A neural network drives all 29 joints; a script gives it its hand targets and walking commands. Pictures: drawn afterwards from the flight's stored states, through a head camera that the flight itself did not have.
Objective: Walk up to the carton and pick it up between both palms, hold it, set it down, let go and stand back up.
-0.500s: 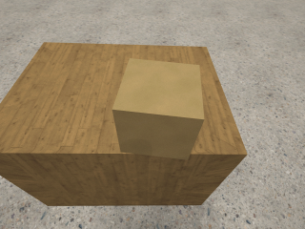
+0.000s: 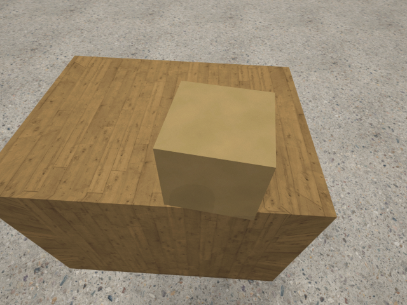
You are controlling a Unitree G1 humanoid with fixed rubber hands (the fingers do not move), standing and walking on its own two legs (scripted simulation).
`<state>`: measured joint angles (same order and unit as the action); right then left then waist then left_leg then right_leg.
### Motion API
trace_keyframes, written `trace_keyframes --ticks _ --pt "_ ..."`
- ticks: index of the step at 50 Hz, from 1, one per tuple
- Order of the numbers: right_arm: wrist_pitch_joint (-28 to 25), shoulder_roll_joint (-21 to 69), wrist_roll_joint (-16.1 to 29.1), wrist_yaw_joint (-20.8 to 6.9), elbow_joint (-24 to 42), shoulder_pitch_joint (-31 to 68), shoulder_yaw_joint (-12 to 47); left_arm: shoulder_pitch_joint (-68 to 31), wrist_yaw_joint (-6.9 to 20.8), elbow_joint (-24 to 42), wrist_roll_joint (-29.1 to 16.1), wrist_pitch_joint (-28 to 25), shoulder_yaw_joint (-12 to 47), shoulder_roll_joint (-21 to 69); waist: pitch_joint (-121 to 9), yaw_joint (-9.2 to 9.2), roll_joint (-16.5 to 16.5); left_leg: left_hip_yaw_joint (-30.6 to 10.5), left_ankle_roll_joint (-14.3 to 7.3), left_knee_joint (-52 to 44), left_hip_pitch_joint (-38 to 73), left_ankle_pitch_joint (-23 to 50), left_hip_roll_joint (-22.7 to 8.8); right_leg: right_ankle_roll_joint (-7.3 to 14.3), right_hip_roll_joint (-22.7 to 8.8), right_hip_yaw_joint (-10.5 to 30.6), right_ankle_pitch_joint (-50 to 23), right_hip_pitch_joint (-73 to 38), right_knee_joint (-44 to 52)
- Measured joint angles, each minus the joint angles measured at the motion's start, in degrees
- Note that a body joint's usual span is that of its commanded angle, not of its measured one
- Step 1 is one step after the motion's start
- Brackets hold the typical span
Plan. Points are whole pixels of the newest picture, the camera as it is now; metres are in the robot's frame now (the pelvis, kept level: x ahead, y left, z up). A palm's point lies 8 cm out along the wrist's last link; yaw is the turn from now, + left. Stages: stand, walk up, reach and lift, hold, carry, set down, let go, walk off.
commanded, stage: walk up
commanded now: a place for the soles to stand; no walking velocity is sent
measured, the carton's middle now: (217, 150) +0.45 -0.03 +0.01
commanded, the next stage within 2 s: none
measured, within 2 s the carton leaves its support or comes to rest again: neither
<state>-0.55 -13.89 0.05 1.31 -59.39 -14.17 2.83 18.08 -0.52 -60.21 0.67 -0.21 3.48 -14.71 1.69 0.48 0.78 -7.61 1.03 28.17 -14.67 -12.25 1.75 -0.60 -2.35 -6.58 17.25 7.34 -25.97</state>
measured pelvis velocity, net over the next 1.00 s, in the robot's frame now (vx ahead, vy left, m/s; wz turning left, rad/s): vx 0.01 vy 0.03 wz -0.06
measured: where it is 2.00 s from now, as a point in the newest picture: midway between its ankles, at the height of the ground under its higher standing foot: outside the picture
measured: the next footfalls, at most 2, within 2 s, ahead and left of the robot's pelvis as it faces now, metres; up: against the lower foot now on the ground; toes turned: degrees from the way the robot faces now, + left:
none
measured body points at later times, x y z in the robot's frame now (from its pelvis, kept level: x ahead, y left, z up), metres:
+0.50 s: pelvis +0.01 +0.00 +0.00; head +0.01 +0.00 +0.45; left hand -0.01 +0.26 -0.15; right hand +0.05 -0.25 -0.15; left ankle +0.03 +0.13 -0.74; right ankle -0.04 -0.12 -0.74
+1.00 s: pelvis +0.01 +0.03 +0.00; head +0.02 +0.02 +0.45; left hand +0.03 +0.29 -0.15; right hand +0.04 -0.23 -0.15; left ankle +0.03 +0.13 -0.74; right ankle -0.04 -0.12 -0.74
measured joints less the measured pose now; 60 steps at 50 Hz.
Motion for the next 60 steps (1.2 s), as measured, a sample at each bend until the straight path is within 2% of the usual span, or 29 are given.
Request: trace_keyframes --ticks 21,26,38,60 --pt "0.26 0.20 0.11 0.50 -1.24 -0.10 0.42 -1.92 -0.12 -0.58 0.16 0.98 -0.22 -0.36 0.44 0.07 -0.11 -2.55 0.24 2.07 -0.87 -0.78 0.73 0.10 -0.35 -2.83 1.17 -0.97 -0.62" --pt "1.39 -0.90 -0.69 0.26 -1.65 0.13 -0.14 0.74 -0.62 -0.27 0.66 0.36 -0.67 0.14 0.51 0.98 0.23 -0.57 -0.40 2.76 -0.09 -1.90 0.58 -0.26 -0.65 -1.23 1.53 -1.36 -0.94" --pt "1.29 -0.28 -0.46 0.15 -0.81 1.29 -0.32 1.13 -0.80 1.68 0.92 -0.02 -1.00 -0.52 1.30 0.60 -1.18 3.06 -2.26 -0.13 1.13 -1.10 1.55 -2.03 -2.34 2.09 0.73 -0.67 0.02" --pt "1.80 -0.79 -0.95 -0.42 -2.06 1.19 -0.63 2.27 -1.39 1.28 0.74 -0.40 -0.87 0.49 0.91 0.04 -0.66 6.08 -2.08 -1.58 2.59 -0.79 0.46 -2.03 -1.58 5.71 0.17 0.06 -0.35"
